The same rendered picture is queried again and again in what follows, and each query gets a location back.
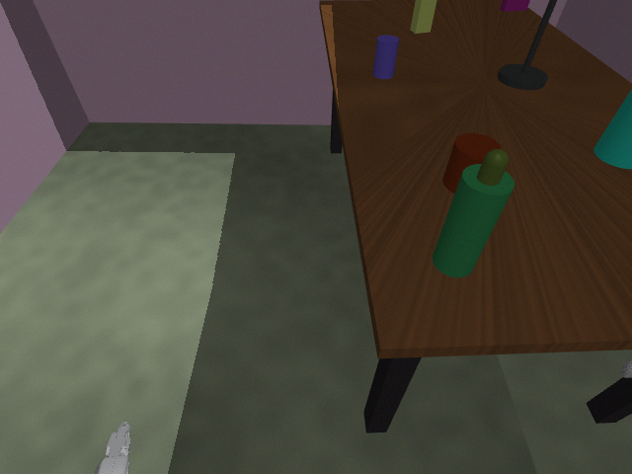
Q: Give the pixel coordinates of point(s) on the table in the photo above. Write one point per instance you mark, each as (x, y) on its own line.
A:
(555, 275)

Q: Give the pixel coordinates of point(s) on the desk lamp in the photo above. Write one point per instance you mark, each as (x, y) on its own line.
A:
(524, 76)

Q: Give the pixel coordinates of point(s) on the left robot hand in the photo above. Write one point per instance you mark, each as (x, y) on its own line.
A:
(116, 460)

